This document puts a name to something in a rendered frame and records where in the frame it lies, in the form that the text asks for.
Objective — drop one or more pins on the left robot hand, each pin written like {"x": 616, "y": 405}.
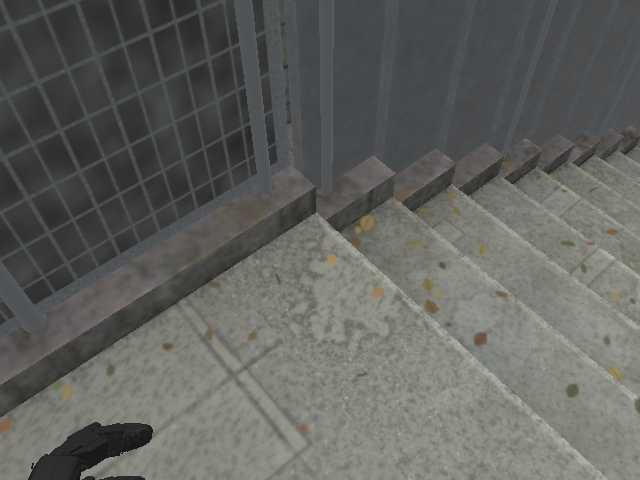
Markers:
{"x": 89, "y": 446}

